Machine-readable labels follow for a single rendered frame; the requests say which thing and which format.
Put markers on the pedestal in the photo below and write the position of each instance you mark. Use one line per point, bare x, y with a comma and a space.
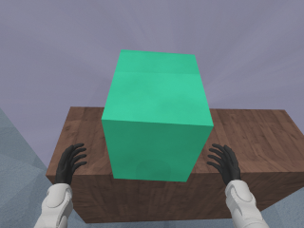
268, 145

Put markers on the carton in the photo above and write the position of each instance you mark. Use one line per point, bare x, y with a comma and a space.
156, 118

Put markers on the right robot forearm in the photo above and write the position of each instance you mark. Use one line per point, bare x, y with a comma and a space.
243, 206

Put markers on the left robot hand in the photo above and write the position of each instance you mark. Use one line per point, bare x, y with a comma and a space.
66, 166

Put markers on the right robot hand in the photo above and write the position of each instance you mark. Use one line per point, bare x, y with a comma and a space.
228, 163

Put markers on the left robot forearm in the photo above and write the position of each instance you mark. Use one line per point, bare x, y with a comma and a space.
56, 207

